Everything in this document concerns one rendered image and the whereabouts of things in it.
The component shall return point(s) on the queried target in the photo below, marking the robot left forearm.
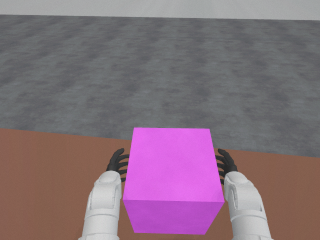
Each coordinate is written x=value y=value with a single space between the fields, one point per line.
x=103 y=208

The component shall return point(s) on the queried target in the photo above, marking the robot right forearm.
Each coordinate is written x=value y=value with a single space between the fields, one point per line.
x=246 y=209

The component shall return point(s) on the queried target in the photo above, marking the carton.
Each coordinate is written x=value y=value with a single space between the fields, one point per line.
x=172 y=183

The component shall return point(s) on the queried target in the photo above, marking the left robot hand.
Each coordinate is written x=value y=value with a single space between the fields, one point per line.
x=114 y=164

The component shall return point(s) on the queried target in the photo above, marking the right robot hand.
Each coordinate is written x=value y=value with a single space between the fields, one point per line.
x=228 y=166

